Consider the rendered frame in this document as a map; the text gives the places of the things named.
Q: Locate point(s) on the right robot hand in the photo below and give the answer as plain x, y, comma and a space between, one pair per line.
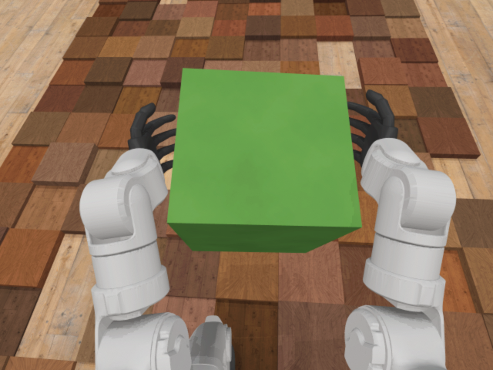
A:
382, 123

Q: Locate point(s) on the left robot hand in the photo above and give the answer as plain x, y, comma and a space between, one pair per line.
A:
141, 133

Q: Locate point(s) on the carton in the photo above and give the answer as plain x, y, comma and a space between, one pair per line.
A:
263, 162

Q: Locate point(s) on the robot left forearm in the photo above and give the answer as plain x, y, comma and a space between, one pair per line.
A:
117, 213

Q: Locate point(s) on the robot right forearm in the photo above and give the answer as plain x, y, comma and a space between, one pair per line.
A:
415, 206

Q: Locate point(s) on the robot right upper arm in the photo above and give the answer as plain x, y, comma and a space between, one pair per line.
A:
390, 338

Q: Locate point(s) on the robot left upper arm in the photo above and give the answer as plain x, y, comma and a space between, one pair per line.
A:
149, 342

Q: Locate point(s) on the left robot thigh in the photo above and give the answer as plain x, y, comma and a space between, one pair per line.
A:
210, 346

